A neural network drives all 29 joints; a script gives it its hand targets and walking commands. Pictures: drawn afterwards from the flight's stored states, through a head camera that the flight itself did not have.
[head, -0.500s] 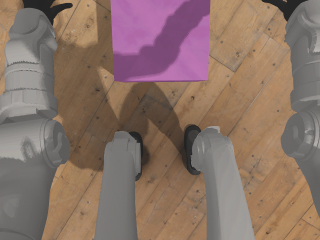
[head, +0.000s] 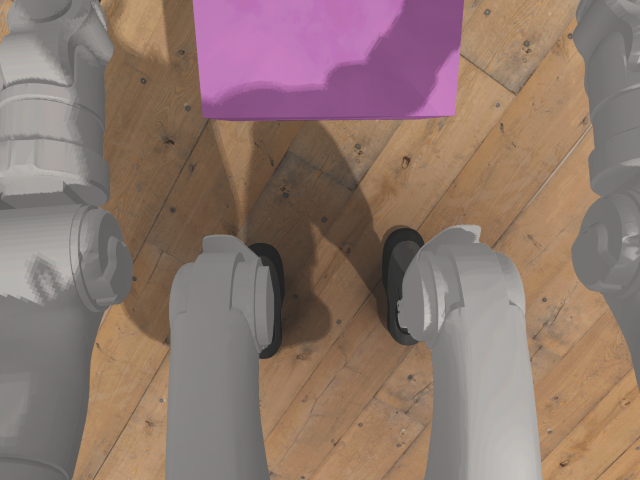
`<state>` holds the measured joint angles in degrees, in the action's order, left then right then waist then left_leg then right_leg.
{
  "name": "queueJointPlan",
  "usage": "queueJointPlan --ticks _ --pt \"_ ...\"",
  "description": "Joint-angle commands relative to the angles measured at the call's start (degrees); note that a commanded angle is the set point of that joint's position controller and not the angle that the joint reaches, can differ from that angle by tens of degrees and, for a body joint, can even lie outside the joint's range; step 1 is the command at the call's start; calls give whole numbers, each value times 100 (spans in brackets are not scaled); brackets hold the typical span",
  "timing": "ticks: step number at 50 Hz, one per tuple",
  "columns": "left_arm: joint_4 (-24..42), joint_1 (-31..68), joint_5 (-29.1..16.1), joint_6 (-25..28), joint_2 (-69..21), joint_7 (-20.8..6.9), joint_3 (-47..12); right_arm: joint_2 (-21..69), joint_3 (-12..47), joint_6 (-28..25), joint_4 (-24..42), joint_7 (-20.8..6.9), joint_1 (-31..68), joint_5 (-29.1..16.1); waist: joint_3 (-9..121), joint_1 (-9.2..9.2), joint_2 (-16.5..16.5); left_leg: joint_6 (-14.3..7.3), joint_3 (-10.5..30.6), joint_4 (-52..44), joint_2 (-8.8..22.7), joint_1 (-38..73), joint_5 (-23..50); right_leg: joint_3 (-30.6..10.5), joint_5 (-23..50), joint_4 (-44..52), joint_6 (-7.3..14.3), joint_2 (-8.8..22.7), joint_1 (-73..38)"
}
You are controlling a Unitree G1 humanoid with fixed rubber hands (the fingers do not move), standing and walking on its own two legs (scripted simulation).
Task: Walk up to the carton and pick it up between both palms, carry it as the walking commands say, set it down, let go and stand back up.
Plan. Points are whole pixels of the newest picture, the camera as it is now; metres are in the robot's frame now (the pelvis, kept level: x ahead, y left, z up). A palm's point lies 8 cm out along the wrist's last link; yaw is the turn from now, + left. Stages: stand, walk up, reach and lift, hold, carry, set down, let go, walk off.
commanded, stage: reach and lift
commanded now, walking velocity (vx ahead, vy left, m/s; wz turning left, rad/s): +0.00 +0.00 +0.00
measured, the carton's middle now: (326, 12) +0.56 -0.01 -0.32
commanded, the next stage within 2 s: none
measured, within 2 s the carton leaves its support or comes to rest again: neither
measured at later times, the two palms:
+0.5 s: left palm (133, 17) +0.55 +0.20 -0.25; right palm (537, 6) +0.53 -0.23 -0.25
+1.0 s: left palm (146, 13) +0.55 +0.19 -0.24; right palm (518, 4) +0.54 -0.21 -0.24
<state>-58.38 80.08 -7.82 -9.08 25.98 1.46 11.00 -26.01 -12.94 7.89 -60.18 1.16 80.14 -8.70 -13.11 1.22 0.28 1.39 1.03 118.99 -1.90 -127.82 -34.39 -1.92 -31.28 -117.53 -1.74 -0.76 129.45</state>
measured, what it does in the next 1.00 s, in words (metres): lowers itself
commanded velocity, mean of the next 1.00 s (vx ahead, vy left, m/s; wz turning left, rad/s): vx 0.00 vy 0.00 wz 0.00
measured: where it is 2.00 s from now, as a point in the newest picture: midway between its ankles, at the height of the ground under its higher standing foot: (334, 311)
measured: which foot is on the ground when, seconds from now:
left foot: down 0.00-1.00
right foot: down 0.00-1.00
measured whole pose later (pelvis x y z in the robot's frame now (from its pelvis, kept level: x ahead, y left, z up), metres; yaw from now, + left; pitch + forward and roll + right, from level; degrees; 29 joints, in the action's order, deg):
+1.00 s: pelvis -0.01 +0.00 -0.06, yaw +1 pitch +32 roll +0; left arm -70.6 91.0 -14.9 -4.1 26.0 3.6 1.8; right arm -25.5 -6.2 3.1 -70.9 3.2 89.8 -13.1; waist -29.8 1.4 0.3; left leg -0.1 0.1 131.7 0.1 -129.4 -34.4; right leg -0.8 -32.0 -130.4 -0.4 1.9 130.4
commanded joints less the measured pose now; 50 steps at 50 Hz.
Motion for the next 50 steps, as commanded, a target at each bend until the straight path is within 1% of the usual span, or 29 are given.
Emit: queueJointPlan --ticks 1,11,13,14,17,20,26,34,41,50 --pt "450 1482 -88 175 860 46 -11 -944 -28 -190 450 45 1469 -50 6718 54 14 5 -392 -777 106 2985 1927 444 2096 414 8 38 -3934" --pt "44 1890 -353 388 911 137 -341 -1065 176 -403 46 113 1775 -228 6161 61 53 -8 -248 -209 186 2952 1955 373 2019 -150 2 133 -3525" --pt "-51 1994 -386 426 919 146 -428 -1102 176 -441 -23 119 1844 -248 5956 112 125 -14 -212 -90 205 2984 1933 373 1964 -244 -1 145 -3278" --pt "-111 2019 -387 449 893 152 -445 -1087 224 -470 -82 114 1868 -268 5826 70 160 -10 -222 -58 209 2888 1898 365 1928 -289 10 156 -3247" --pt "-115 2120 -438 532 963 177 -456 -1149 271 -540 -157 126 1933 -313 5602 58 148 7 -178 93 219 2802 2051 330 2121 -448 15 173 -3229" --pt "-254 2164 -545 568 979 163 -535 -1134 314 -565 -300 135 1955 -343 5351 104 134 -3 -141 206 228 2729 2025 281 2167 -551 15 196 -3217" --pt "-399 2164 -691 579 992 134 -634 -1067 398 -562 -340 135 1974 -395 5325 128 118 -31 -135 309 237 2738 2020 238 2268 -655 24 230 -3391" --pt "-542 2248 -736 567 988 130 -696 -943 502 -529 -399 136 2072 -463 5103 74 84 -71 -141 290 238 2617 1806 195 2134 -663 54 241 -3473" --pt "-640 2445 -740 568 878 158 -778 -869 544 -531 -497 167 2233 -456 4999 115 103 -79 -116 251 213 2687 1681 215 1907 -610 74 212 -3373" --pt "-735 2591 -684 617 625 247 -879 -662 622 -594 -592 233 2358 -431 5043 119 88 -67 -103 223 135 2794 1739 237 1860 -560 69 127 -3368"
